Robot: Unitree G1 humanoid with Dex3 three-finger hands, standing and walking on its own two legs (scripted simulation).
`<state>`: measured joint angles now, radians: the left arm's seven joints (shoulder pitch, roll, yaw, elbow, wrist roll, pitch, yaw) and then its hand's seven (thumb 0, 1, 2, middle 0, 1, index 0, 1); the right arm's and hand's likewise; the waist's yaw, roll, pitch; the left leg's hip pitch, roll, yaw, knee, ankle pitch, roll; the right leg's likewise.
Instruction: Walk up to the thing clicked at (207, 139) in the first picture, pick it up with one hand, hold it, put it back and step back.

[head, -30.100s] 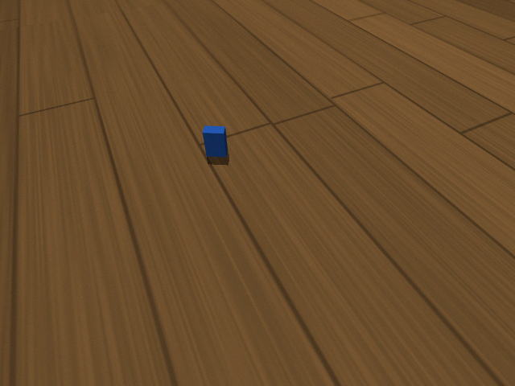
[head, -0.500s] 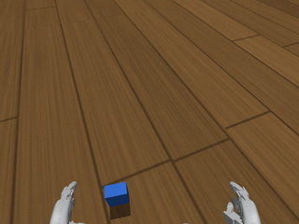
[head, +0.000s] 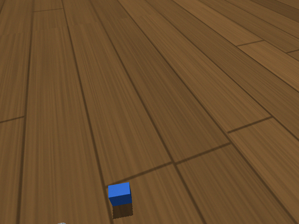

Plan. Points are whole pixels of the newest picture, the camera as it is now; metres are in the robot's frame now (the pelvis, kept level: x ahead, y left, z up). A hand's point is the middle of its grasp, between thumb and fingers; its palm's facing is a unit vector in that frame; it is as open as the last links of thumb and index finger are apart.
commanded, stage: stand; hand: left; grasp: from the side
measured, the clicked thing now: (120, 194) +0.40 +0.19 -0.67
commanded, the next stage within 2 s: step back in 1.86 s
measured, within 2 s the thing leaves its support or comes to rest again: neither
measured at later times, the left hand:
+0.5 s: hand out of the picture +0.04 +0.25 -0.13, palm faces +0.00 -0.94 -0.35, open 7.4 cm
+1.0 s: hand out of the picture +0.06 +0.23 -0.13, palm faces -0.01 -0.94 -0.34, open 7.4 cm
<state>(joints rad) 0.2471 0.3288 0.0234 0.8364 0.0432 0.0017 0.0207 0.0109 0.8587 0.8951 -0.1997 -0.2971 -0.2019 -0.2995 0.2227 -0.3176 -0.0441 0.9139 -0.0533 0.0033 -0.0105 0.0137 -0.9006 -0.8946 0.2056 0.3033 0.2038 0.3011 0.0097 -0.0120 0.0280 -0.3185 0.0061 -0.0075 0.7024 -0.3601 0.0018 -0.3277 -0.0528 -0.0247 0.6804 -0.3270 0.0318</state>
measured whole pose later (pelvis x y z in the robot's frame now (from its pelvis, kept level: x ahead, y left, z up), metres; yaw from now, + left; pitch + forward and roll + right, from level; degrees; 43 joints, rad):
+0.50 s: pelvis -0.01 +0.00 +0.02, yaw +0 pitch -5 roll +0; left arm 0.17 0.32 0.00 1.12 0.03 -0.01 0.01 0.01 0.90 0.90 -0.20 -0.30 -0.20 -0.30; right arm 0.15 -0.31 -0.02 1.10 -0.03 0.01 0.00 0.01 -0.90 -0.89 0.21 0.30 0.20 0.30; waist 0.01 0.01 0.06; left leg -0.13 -0.01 -0.01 0.40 -0.19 0.00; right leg -0.15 -0.06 -0.03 0.40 -0.18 0.04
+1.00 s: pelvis +0.00 -0.01 +0.03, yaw +0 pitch -4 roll +0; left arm 0.12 0.32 0.01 1.16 0.02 -0.01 0.01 0.01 0.90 0.90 -0.20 -0.30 -0.20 -0.30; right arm 0.14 -0.33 -0.01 1.14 -0.02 0.01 0.00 0.01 -0.90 -0.89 0.21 0.30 0.20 0.30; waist 0.00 0.01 0.06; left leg -0.11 0.02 0.00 0.35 -0.18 -0.02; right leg -0.13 -0.04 -0.03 0.36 -0.16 0.02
